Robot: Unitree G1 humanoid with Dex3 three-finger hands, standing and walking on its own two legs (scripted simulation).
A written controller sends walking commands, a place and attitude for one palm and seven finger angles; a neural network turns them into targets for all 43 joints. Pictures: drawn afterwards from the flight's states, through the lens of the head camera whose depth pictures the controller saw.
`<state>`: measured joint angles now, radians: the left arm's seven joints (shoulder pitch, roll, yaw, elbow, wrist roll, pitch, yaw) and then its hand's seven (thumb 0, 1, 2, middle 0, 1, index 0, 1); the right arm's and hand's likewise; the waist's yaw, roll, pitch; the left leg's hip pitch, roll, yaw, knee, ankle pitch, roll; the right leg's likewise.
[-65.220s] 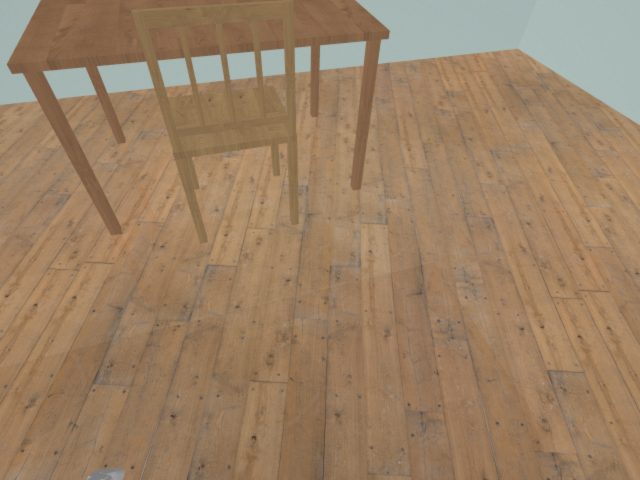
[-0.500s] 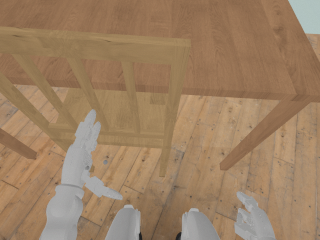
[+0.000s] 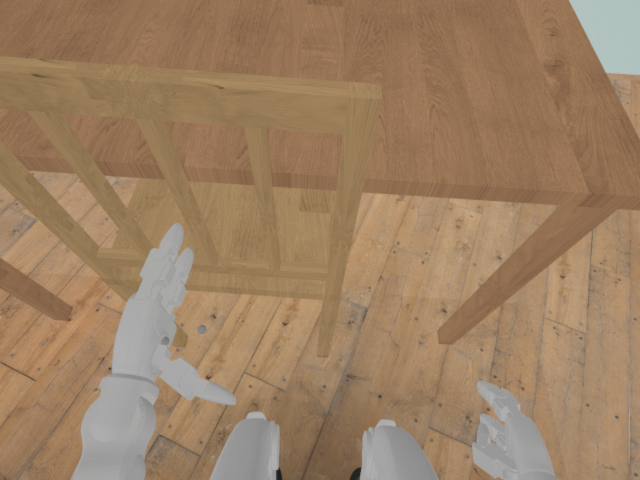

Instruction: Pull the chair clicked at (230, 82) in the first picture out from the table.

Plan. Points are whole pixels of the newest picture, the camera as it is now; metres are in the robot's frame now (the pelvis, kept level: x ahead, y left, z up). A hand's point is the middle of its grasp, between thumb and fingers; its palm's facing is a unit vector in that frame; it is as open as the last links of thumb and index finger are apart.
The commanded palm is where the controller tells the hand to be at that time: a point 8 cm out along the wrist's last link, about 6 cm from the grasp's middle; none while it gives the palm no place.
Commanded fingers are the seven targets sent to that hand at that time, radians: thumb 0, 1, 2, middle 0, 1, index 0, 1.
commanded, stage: push the fingers through the gap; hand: left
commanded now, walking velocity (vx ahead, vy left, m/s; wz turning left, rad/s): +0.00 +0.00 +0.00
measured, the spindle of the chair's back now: (188, 206) +0.44 +0.19 +0.04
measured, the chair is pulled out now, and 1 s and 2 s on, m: -0.09 -0.11 -0.11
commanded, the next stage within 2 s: aim the fingers beside a spindle in 0.88 s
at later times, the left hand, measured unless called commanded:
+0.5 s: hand (202, 303) +0.32 +0.15 +0.02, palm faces -0.09 -1.00 -0.03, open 16.8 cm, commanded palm +0.31 +0.20 +0.03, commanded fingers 0.00 -0.50 0.30 -0.06 -0.08 -0.06 -0.08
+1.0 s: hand (205, 290) +0.34 +0.15 +0.02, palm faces -0.06 -1.00 -0.05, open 16.9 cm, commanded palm +0.35 +0.19 +0.02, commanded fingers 0.00 -0.50 0.30 -0.06 -0.08 -0.06 -0.08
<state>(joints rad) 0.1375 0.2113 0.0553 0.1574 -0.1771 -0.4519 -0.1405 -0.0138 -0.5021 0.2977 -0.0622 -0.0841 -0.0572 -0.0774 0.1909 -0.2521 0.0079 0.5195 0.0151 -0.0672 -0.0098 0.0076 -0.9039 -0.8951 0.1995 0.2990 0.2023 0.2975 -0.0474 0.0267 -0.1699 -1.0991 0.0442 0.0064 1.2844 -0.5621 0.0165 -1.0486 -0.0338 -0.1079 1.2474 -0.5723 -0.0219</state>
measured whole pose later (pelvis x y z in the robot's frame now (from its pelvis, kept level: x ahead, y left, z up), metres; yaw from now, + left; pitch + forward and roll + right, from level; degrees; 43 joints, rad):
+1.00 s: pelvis -0.03 +0.01 -0.01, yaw +1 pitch +21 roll -3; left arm -0.27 0.22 0.04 0.53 -0.13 -0.49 -0.08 -0.01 -0.50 0.30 -0.10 -0.11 -0.08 -0.09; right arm 0.20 -0.26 0.03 0.61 0.01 -0.04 -0.03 0.01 -0.90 -0.89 0.20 0.30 0.20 0.30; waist -0.04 0.02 -0.15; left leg -1.17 0.02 0.00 1.31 -0.51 0.03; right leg -1.10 -0.06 -0.12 1.27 -0.53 -0.01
